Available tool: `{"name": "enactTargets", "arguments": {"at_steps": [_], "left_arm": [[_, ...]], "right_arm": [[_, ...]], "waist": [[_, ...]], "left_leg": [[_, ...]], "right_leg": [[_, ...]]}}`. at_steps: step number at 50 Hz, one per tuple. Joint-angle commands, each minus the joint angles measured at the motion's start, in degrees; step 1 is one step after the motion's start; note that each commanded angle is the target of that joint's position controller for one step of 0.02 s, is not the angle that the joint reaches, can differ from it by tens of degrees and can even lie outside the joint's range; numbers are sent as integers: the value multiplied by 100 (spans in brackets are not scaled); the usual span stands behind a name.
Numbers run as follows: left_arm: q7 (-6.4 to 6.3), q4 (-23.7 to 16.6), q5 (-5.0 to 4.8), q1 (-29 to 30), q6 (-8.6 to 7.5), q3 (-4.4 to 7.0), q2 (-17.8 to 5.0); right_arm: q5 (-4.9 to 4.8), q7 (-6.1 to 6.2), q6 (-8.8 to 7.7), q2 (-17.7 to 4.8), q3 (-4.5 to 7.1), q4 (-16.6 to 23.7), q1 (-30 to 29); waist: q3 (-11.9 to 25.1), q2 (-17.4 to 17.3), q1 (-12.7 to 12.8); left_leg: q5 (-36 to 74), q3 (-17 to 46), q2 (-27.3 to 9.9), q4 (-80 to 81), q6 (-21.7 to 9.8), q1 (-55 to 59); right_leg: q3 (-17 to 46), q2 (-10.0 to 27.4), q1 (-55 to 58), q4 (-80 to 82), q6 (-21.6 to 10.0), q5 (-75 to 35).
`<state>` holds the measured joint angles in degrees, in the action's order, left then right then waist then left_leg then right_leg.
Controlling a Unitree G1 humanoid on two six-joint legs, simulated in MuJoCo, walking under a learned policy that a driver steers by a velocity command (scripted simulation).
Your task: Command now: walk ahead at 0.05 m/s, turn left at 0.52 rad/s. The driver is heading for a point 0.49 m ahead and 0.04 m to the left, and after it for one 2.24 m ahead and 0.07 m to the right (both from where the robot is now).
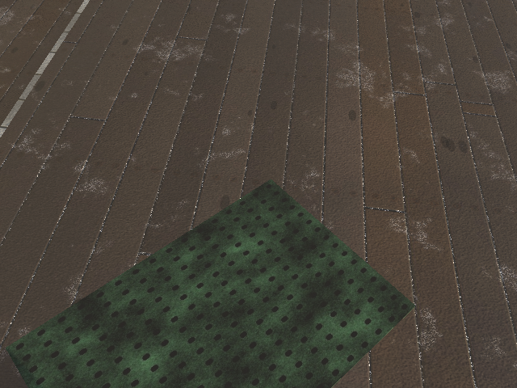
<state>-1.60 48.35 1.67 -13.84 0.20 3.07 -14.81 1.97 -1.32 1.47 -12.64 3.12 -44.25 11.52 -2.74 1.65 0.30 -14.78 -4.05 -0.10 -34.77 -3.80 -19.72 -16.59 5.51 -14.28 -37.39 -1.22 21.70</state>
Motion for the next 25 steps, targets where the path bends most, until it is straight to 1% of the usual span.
{"name": "enactTargets", "arguments": {"at_steps": [1, 2, 3, 4, 5, 6, 7, 8, 9, 10, 11, 12, 13, 16, 20, 21, 22, 23, 24, 25], "left_arm": [[-39, -633, -58, -52, 169, 79, -349], [-41, -612, -23, 126, 234, 92, -510], [-23, -597, -80, 216, 225, 102, -459], [-16, -545, -103, 224, 180, 102, -445], [-5, -528, -25, 184, 169, 131, -533], [10, -466, 28, 53, 183, 142, -546], [21, -462, 20, -4, 207, 142, -517], [24, -475, -9, -14, 227, 134, -475], [19, -506, -32, 26, 247, 122, -433], [32, -540, -18, 63, 249, 114, -428], [32, -590, -15, 200, 261, 112, -427], [27, -640, -16, 317, 267, 111, -442], [20, -680, -24, 400, 266, 110, -455], [-12, -759, -63, 480, 216, 90, -449], [-55, -834, -134, 356, 133, 66, -481], [-67, -837, -153, 252, 111, 60, -487], [-80, -791, -169, 30, 87, 51, -475], [-101, -717, -168, -241, 58, 38, -433], [-137, -678, -131, -407, 20, 55, -503], [-180, -769, -24, -305, -8, 125, -927]], "right_arm": [[-125, 134, -126, -1722, 457, 193, 1088], [-180, 143, -80, -1483, 415, 142, 1205], [-178, 178, -34, -1260, 345, 181, 843], [-149, 198, 19, -1086, 289, 275, 397], [-193, 217, 31, -961, 255, 369, 134], [-184, 203, 26, -883, 227, 416, 36], [-189, 180, -1, -912, 233, 418, 104], [-186, 161, -30, -973, 253, 406, 169], [-177, 153, -46, -1038, 276, 392, 226], [-170, 150, -47, -1076, 295, 367, 343], [-150, 152, -31, -1090, 301, 371, 347], [-130, 152, -11, -1097, 308, 373, 370], [-114, 149, 3, -1117, 318, 374, 400], [-80, 124, 19, -1219, 364, 388, 434], [-56, 74, 49, -1243, 392, 451, 244], [-62, 60, 61, -1242, 397, 463, 168], [-75, 55, 75, -1218, 391, 473, 52], [-113, 64, 95, -1175, 378, 482, -73], [-165, 97, 98, -1065, 341, 476, -83], [-193, 125, 84, -726, 250, 498, 152]], "waist": [[721, -2088, -402], [659, -1107, -399], [386, -896, -250], [274, -685, -63], [307, -756, 15], [489, -729, 61], [639, -641, 63], [711, -550, 55], [703, -538, 29], [766, -574, -27], [621, -700, -85], [507, -793, -140], [437, -838, -180], [442, -803, -225], [551, -883, -166], [567, -906, -117], [604, -915, -14], [619, -873, 135], [580, -712, 218], [547, 290, 48]], "left_leg": [[3562, 3410, -2318, 1617, -1582, 1471], [3241, 3016, -2092, 1625, -1628, 1524], [2827, 2563, -1748, 1652, -1464, 1246], [2436, 2226, -1364, 1701, -1189, 1091], [2452, 2038, -1154, 1690, -1048, 1088], [2747, 1911, -1032, 1638, -1008, 1123], [2893, 1901, -1014, 1600, -998, 1172], [2839, 1929, -993, 1595, -996, 1216], [2615, 1993, -977, 1620, -995, 1230], [1597, 2134, -926, 1784, -1018, 1252], [914, 2286, -899, 1901, -1031, 1201], [466, 2424, -886, 1977, -1048, 1140], [251, 2546, -889, 2008, -1066, 1096], [349, 2789, -891, 1905, -1087, 963], [838, 3123, -803, 1713, -970, 696], [948, 3229, -767, 1675, -900, 624], [1015, 3225, -720, 1604, -790, 541], [905, 3156, -583, 1480, -603, 333], [390, 3005, -342, 1288, -306, -30], [-775, 2387, 203, 380, 42, -532]], "right_leg": [[985, -662, -1829, -2460, 223, 1930], [1504, -431, -2008, -2938, 266, 1568], [1649, -375, -2042, -2954, 259, 1064], [1772, -288, -1979, -2686, 254, 588], [1767, -292, -1897, -2571, 258, 309], [1722, -388, -1749, -2659, 268, 163], [1745, -434, -1661, -2651, 285, 111], [1771, -453, -1634, -2555, 306, 86], [1797, -465, -1649, -2392, 331, 76], [1808, -454, -1644, -2161, 351, 59], [1820, -465, -1709, -1932, 366, 68], [1840, -484, -1733, -1724, 377, 88], [1861, -511, -1715, -1540, 380, 118], [1911, -614, -1438, -1092, 332, 190], [1910, -819, -786, -484, 180, 278], [1912, -878, -558, -209, 126, 276], [1871, -906, -239, 207, 57, 151], [1793, -926, 246, 905, -15, -256], [1916, -741, 762, 1698, -100, -609], [3138, 423, 1021, 2474, -348, 7]]}}
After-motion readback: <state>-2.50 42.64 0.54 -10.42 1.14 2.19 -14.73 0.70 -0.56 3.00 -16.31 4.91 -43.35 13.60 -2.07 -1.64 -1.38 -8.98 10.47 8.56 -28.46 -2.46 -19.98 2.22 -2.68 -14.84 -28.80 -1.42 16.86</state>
